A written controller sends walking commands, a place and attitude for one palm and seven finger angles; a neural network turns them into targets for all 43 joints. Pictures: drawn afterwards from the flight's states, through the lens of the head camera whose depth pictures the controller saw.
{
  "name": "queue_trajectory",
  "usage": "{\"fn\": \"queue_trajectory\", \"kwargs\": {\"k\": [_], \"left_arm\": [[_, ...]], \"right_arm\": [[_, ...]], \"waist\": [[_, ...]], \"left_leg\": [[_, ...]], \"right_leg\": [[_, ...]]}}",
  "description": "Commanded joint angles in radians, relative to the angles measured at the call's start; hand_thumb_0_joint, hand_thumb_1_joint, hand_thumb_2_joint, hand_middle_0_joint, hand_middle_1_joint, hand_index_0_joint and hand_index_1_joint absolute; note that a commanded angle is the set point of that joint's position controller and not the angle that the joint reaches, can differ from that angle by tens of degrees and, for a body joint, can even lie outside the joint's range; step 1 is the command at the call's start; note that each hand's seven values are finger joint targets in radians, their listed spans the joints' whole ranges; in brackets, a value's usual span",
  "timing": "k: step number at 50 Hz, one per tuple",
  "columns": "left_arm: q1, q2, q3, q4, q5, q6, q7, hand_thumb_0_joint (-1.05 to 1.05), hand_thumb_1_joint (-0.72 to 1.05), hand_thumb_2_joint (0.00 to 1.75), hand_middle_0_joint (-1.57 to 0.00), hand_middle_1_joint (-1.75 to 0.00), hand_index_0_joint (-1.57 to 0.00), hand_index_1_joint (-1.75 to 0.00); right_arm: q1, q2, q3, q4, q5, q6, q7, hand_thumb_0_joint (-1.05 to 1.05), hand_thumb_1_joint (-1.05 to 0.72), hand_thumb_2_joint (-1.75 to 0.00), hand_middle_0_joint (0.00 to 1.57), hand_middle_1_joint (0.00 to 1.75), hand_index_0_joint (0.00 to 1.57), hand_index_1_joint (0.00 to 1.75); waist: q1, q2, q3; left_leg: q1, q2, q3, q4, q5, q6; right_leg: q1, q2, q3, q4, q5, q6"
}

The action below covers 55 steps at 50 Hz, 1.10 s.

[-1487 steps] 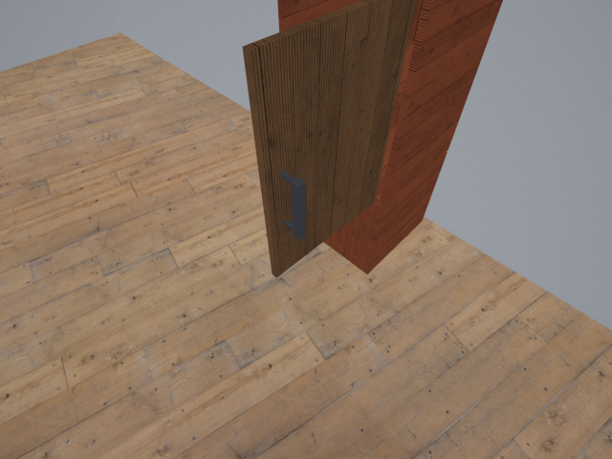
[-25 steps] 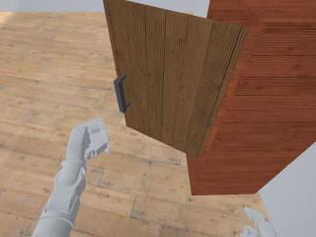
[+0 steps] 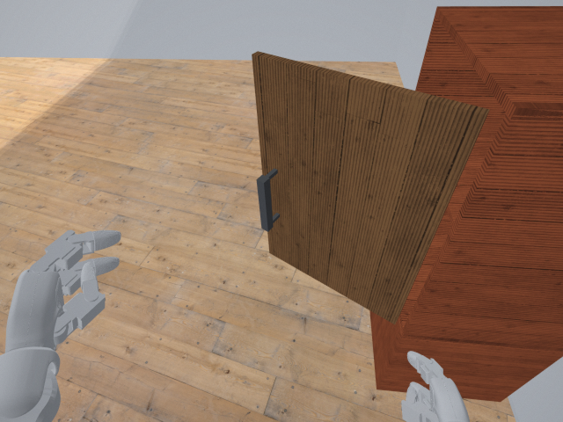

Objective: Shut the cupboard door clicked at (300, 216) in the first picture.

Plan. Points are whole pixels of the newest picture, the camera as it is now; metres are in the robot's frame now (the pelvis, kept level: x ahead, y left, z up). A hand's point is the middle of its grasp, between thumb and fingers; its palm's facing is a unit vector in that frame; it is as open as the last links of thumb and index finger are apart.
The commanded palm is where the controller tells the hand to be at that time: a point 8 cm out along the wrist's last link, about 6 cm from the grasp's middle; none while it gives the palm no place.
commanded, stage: draw the hand back to the body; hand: left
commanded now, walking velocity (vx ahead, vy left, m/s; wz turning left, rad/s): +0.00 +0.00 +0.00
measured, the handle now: (270, 200) +0.62 +0.11 -0.09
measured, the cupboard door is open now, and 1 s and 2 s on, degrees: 60 60 60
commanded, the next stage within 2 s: step back with the hand held close in 0.48 s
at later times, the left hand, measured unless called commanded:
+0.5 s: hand (77, 314) +0.18 +0.24 +0.16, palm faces +0.42 -0.82 -0.40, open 7.4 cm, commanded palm +0.13 +0.28 +0.17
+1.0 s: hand (86, 304) +0.19 +0.24 +0.16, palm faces +0.33 -0.80 -0.50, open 7.4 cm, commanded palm +0.13 +0.28 +0.17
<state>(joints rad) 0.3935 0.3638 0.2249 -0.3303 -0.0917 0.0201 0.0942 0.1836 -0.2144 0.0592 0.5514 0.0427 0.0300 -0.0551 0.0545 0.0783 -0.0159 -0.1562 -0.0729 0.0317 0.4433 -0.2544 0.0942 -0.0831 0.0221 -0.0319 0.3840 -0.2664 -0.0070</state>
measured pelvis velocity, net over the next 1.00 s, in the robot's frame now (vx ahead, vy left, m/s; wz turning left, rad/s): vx -0.02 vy -0.01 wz -0.03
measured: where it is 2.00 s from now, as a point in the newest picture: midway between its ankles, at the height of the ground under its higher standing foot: outside the picture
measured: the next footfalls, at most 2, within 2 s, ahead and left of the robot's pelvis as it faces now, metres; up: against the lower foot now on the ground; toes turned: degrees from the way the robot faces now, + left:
left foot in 1.92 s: -0.09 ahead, +0.11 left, +0.00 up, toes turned +4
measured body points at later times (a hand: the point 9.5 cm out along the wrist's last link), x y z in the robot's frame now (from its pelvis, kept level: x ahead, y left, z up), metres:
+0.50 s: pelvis -0.01 -0.02 +0.00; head -0.04 -0.04 +0.45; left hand +0.15 +0.28 +0.18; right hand +0.17 -0.24 -0.08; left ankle -0.01 +0.05 -0.74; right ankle -0.04 -0.12 -0.74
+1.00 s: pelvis -0.02 -0.01 -0.01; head -0.01 -0.03 +0.44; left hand +0.17 +0.28 +0.18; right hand +0.16 -0.27 -0.09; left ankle -0.01 +0.05 -0.74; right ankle -0.04 -0.12 -0.74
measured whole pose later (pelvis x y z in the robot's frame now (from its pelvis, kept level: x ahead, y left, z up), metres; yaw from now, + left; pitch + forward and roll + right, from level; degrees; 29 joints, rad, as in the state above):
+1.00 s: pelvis -0.02 -0.01 -0.01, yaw -2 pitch +2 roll -1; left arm 0.55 0.44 0.39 -0.46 -0.08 -0.13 0.12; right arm 0.16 -0.25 -0.02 0.55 0.04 0.07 -0.09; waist 0.00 0.05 -0.02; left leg -0.30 -0.05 0.06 0.52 -0.26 0.08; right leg -0.25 0.04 -0.01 0.51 -0.28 -0.02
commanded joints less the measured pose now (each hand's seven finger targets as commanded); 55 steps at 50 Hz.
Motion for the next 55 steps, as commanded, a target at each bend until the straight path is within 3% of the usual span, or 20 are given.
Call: {"fn": "queue_trajectory", "kwargs": {"k": [1, 4, 5, 8, 12, 17, 18, 22, 25, 28, 30, 31, 32, 35, 40, 43, 44, 48, 49, 55], "left_arm": [[-0.051, 0.197, 0.186, -0.295, -0.007, -0.082, 0.020, 0.00, 0.90, 0.90, -0.31, -0.42, -0.31, -0.42], [0.002, 0.225, 0.243, -0.318, -0.009, -0.094, 0.023, 0.00, 0.90, 0.90, -0.23, -0.33, -0.23, -0.33], [0.008, 0.242, 0.267, -0.334, -0.010, -0.101, 0.025, 0.00, 0.90, 0.90, -0.20, -0.30, -0.20, -0.30], [0.023, 0.152, 0.193, -0.241, -0.003, -0.096, 0.020, 0.00, 0.90, 0.90, -0.20, -0.30, -0.20, -0.30], [-0.043, 0.157, 0.187, -0.229, 0.008, -0.109, 0.026, 0.00, 0.90, 0.90, -0.20, -0.30, -0.20, -0.30], [-0.050, 0.214, 0.228, -0.318, 0.010, -0.135, 0.038, 0.00, 0.90, 0.90, -0.20, -0.30, -0.20, -0.30], [-0.040, 0.242, 0.254, -0.315, 0.006, -0.133, 0.041, 0.00, 0.90, 0.90, -0.20, -0.30, -0.20, -0.30], [-0.021, 0.214, 0.239, -0.301, 0.005, -0.136, 0.039, 0.00, 0.90, 0.90, -0.20, -0.30, -0.20, -0.30], [-0.004, 0.205, 0.240, -0.270, 0.002, -0.136, 0.033, 0.00, 0.90, 0.90, -0.20, -0.30, -0.20, -0.30], [0.032, 0.194, 0.242, -0.217, -0.005, -0.134, 0.025, 0.00, 0.90, 0.90, -0.20, -0.30, -0.20, -0.30], [0.036, 0.191, 0.240, -0.222, -0.009, -0.138, 0.021, 0.00, 0.90, 0.90, -0.20, -0.30, -0.20, -0.30], [-0.074, 0.301, 0.355, -0.302, 0.001, -0.187, 0.032, 0.00, 0.90, 0.90, -0.20, -0.30, -0.20, -0.30], [0.021, 0.235, 0.307, -0.206, -0.003, -0.198, 0.027, 0.00, 0.90, 0.90, -0.20, -0.30, -0.20, -0.30], [0.059, 0.206, 0.271, -0.202, 0.003, -0.221, 0.024, 0.00, 0.90, 0.90, -0.20, -0.30, -0.20, -0.30], [0.081, 0.236, 0.283, -0.279, 0.005, -0.229, 0.036, 0.00, 0.90, 0.90, -0.20, -0.30, -0.20, -0.30], [0.095, 0.289, 0.330, -0.326, 0.006, -0.222, 0.044, 0.00, 0.90, 0.90, -0.20, -0.30, -0.20, -0.30], [0.110, 0.275, 0.319, -0.329, 0.004, -0.218, 0.045, 0.00, 0.90, 0.90, -0.20, -0.30, -0.20, -0.30], [0.172, 0.299, 0.363, -0.310, -0.002, -0.212, 0.050, 0.00, 0.90, 0.90, -0.20, -0.30, -0.20, -0.30], [0.184, 0.275, 0.342, -0.308, -0.002, -0.213, 0.049, 0.00, 0.90, 0.90, -0.20, -0.30, -0.20, -0.30], [0.184, 0.268, 0.335, -0.312, 0.000, -0.224, 0.052, 0.00, 0.90, 0.90, -0.20, -0.30, -0.20, -0.30]], "right_arm": [[-0.121, -0.117, -0.053, -0.149, -0.004, -0.082, 0.000, 0.00, -0.90, -0.90, 0.20, 0.30, 0.20, 0.30], [-0.125, -0.123, -0.060, -0.142, 0.000, -0.098, 0.002, 0.00, -0.90, -0.90, 0.20, 0.30, 0.20, 0.30], [-0.128, -0.124, -0.063, -0.141, 0.002, -0.103, 0.001, 0.00, -0.90, -0.90, 0.20, 0.30, 0.20, 0.30], [-0.118, -0.138, -0.072, -0.119, -0.001, -0.114, 0.003, 0.00, -0.90, -0.90, 0.20, 0.30, 0.20, 0.30], [-0.116, -0.144, -0.077, -0.113, -0.001, -0.122, -0.003, 0.00, -0.90, -0.90, 0.20, 0.30, 0.20, 0.30], [-0.129, -0.131, -0.072, -0.114, -0.005, -0.149, -0.015, 0.00, -0.90, -0.90, 0.20, 0.30, 0.20, 0.30], [-0.130, -0.136, -0.071, -0.109, -0.008, -0.154, -0.017, 0.00, -0.90, -0.90, 0.20, 0.30, 0.20, 0.30], [-0.136, -0.120, -0.064, -0.100, -0.005, -0.164, -0.015, 0.00, -0.90, -0.90, 0.20, 0.30, 0.20, 0.30], [-0.129, -0.123, -0.068, -0.095, -0.006, -0.164, -0.012, 0.00, -0.90, -0.90, 0.20, 0.30, 0.20, 0.30], [-0.124, -0.127, -0.074, -0.095, -0.007, -0.159, -0.011, 0.00, -0.90, -0.90, 0.20, 0.30, 0.20, 0.30], [-0.126, -0.127, -0.077, -0.102, -0.006, -0.154, -0.010, 0.00, -0.90, -0.90, 0.20, 0.30, 0.20, 0.30], [-0.119, -0.157, -0.091, -0.129, -0.009, -0.131, -0.014, 0.00, -0.90, -0.90, 0.20, 0.30, 0.20, 0.30], [-0.113, -0.143, -0.089, -0.103, -0.013, -0.119, -0.017, 0.00, -0.90, -0.90, 0.20, 0.30, 0.20, 0.30], [-0.119, -0.137, -0.094, -0.101, -0.014, -0.093, -0.014, 0.00, -0.90, -0.90, 0.20, 0.30, 0.20, 0.30], [-0.122, -0.147, -0.104, -0.122, -0.010, -0.060, -0.030, 0.00, -0.90, -0.90, 0.20, 0.30, 0.20, 0.30], [-0.123, -0.150, -0.108, -0.140, -0.010, -0.038, -0.040, 0.00, -0.90, -0.90, 0.20, 0.30, 0.20, 0.30], [-0.121, -0.145, -0.107, -0.150, -0.006, -0.029, -0.042, 0.00, -0.90, -0.90, 0.20, 0.30, 0.20, 0.30], [-0.115, -0.153, -0.113, -0.161, -0.011, -0.007, -0.044, 0.00, -0.90, -0.90, 0.20, 0.30, 0.20, 0.30], [-0.113, -0.146, -0.110, -0.167, -0.008, -0.004, -0.042, 0.00, -0.90, -0.90, 0.20, 0.30, 0.20, 0.30], [-0.108, -0.162, -0.108, -0.176, -0.012, -0.008, -0.042, 0.00, -0.90, -0.90, 0.20, 0.30, 0.20, 0.30]], "waist": [[-0.005, 0.029, -0.119], [0.001, 0.007, -0.082], [0.005, 0.027, -0.079], [-0.016, -0.037, 0.004], [-0.020, -0.046, 0.009], [0.002, 0.008, -0.076], [0.008, 0.015, -0.074], [0.004, 0.049, -0.005], [0.003, 0.031, 0.008], [0.004, -0.025, 0.022], [0.004, -0.059, -0.005], [-0.032, -0.029, 0.003], [-0.039, -0.083, -0.014], [-0.042, -0.106, -0.060], [-0.045, -0.042, -0.177], [-0.042, -0.065, -0.223], [-0.046, -0.066, -0.223], [-0.042, -0.060, -0.208], [-0.048, -0.067, -0.203], [-0.051, -0.027, -0.142]], "left_leg": [[0.105, 0.131, -0.134, -0.079, 0.362, -0.111], [0.076, 0.133, -0.137, -0.092, 0.322, -0.113], [0.072, 0.132, -0.138, -0.096, 0.296, -0.114], [0.038, 0.130, -0.136, -0.117, 0.189, -0.106], [0.033, 0.125, -0.147, -0.136, 0.059, -0.091], [0.046, 0.108, -0.124, -0.123, 0.076, -0.077], [0.032, 0.106, -0.121, -0.122, 0.081, -0.078], [0.020, 0.099, -0.100, -0.112, 0.109, -0.080], [0.019, 0.100, -0.087, -0.106, 0.136, -0.078], [0.017, 0.100, -0.077, -0.106, 0.122, -0.071], [0.027, 0.097, -0.068, -0.096, 0.129, -0.063], [-0.045, 0.111, -0.100, -0.040, 0.065, -0.032], [-0.032, 0.104, -0.101, 0.001, 0.065, -0.030], [-0.041, 0.107, -0.087, 0.044, 0.104, -0.036], [-0.029, 0.135, -0.082, 0.039, 0.349, -0.037], [-0.029, 0.146, -0.081, 0.060, 0.478, -0.036], [-0.033, 0.151, -0.084, 0.062, 0.494, -0.036], [-0.092, 0.168, -0.103, 0.045, 0.448, -0.037], [-0.118, 0.170, -0.107, 0.043, 0.436, -0.039], [-0.262, 0.195, -0.159, -0.026, 0.202, -0.022]], "right_leg": [[-0.016, -0.016, 0.008, -0.027, 0.215, -0.021], [-0.015, -0.012, 0.006, -0.032, 0.193, -0.021], [-0.016, -0.011, 0.009, -0.032, 0.180, -0.022], [-0.061, -0.012, 0.007, -0.046, 0.137, -0.020], [-0.079, -0.016, 0.013, -0.039, 0.081, -0.015], [-0.019, -0.019, 0.023, -0.037, 0.087, -0.021], [-0.007, -0.019, 0.027, -0.044, 0.089, -0.023], [-0.041, -0.018, 0.029, -0.057, 0.093, -0.026], [-0.045, -0.019, 0.031, -0.064, 0.104, -0.024], [-0.057, -0.019, 0.032, -0.077, 0.089, -0.019], [-0.054, -0.024, 0.037, -0.073, 0.094, -0.015], [-0.099, -0.091, 0.150, -0.113, 0.113, -0.013], [-0.133, -0.126, 0.170, -0.125, 0.102, -0.021], [-0.141, -0.166, 0.181, -0.097, 0.182, -0.018], [-0.056, -0.139, 0.122, 0.056, 0.505, 0.012], [-0.026, -0.121, 0.107, 0.114, 0.632, 0.029], [-0.028, -0.120, 0.110, 0.126, 0.634, 0.025], [-0.040, -0.107, 0.125, 0.138, 0.543, 0.014], [-0.027, -0.108, 0.125, 0.145, 0.528, 0.007], [-0.037, -0.077, 0.135, 0.142, 0.286, 0.004]]}}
